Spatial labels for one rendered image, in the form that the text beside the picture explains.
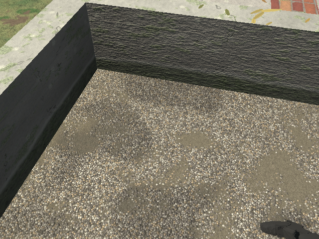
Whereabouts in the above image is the right robot hand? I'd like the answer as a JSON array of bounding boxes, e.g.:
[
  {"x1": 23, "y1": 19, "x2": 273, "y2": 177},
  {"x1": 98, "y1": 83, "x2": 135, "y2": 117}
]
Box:
[{"x1": 260, "y1": 220, "x2": 319, "y2": 239}]

